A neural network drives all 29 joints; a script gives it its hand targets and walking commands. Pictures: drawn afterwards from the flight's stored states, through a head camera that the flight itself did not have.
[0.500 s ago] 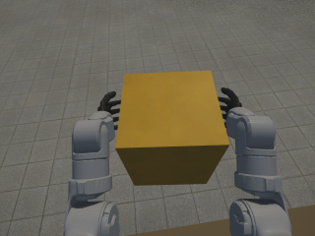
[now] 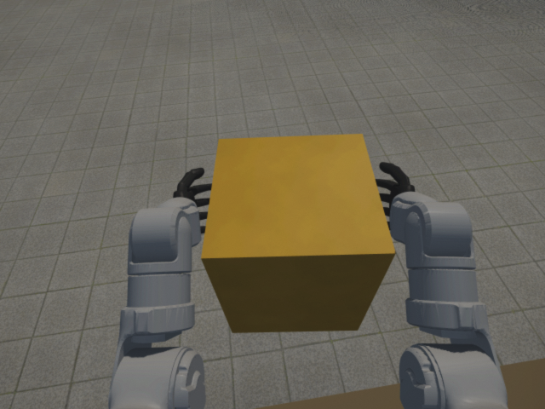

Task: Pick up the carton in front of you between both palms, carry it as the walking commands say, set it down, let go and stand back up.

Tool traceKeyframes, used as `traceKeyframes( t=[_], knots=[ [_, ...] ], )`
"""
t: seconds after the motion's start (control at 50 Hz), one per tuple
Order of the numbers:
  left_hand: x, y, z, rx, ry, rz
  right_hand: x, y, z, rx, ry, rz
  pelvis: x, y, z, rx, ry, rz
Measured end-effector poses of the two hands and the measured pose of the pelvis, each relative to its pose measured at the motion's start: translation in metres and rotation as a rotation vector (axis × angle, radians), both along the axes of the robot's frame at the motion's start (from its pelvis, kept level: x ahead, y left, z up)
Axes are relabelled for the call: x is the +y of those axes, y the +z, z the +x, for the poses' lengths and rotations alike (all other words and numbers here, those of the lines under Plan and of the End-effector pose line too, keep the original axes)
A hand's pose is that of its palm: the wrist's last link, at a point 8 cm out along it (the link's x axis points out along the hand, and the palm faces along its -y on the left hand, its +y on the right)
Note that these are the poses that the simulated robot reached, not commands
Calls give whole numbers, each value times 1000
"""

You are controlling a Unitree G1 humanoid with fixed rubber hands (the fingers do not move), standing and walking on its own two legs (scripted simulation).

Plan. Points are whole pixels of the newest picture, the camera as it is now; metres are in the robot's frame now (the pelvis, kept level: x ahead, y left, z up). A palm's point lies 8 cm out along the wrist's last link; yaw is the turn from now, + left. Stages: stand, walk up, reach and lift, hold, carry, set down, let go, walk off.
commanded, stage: carry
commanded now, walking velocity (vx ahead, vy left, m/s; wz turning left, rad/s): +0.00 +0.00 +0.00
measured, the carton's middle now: (292, 240) +0.35 -0.01 +0.04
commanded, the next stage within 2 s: none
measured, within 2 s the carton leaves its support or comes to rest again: neither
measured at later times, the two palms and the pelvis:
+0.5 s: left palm (162, 237) +0.30 +0.16 +0.13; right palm (401, 231) +0.30 -0.14 +0.14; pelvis -0.04 +0.01 +0.01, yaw +0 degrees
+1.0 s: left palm (159, 245) +0.29 +0.17 +0.13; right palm (400, 238) +0.29 -0.13 +0.13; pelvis -0.05 +0.02 +0.00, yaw +0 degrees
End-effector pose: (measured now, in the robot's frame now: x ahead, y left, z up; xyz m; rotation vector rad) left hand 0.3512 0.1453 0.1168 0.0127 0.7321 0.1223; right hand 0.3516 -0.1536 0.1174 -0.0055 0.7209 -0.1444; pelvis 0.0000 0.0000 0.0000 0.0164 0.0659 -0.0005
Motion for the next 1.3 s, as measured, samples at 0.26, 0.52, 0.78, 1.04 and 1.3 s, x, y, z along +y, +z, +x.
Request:
traceKeyframes(
  t=[0.26,0.52,0.78,1.04,1.3],
  knots=[
    [11,12,-31,2,-7,4,11,13,-31,2,6,-10,9,4,-23,-29,-3,-11],
    [17,18,-50,16,-15,11,17,19,-51,17,11,-18,15,6,-40,-40,-3,-17],
    [19,16,-59,22,-18,13,19,17,-60,23,11,-20,18,5,-51,-40,-3,-20],
    [22,15,-54,23,-17,17,22,18,-52,23,15,-19,21,3,-38,-29,-2,-22],
    [31,5,22,58,-49,9,31,4,8,59,-6,-36,35,8,18,12,-7,-37]
  ],
)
